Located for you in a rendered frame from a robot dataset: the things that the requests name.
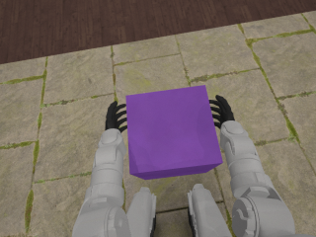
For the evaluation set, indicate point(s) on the right robot forearm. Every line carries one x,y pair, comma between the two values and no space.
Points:
248,177

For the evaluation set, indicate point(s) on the left robot thigh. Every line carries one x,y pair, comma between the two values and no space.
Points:
141,210

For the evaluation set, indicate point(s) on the left robot hand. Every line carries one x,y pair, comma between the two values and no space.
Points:
112,117

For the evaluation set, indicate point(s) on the left robot forearm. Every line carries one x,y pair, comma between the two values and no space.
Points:
107,173

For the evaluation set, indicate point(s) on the right robot upper arm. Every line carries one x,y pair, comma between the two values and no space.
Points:
262,217

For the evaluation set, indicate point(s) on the right robot hand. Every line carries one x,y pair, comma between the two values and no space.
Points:
224,111

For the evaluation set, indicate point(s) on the carton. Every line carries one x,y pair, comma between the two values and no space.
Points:
171,133

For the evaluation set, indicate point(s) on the robot thigh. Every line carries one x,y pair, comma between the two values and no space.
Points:
209,220
141,210

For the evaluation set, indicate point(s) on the right robot thigh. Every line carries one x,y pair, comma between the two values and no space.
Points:
209,220

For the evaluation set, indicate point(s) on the left robot upper arm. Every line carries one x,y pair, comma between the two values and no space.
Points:
109,221

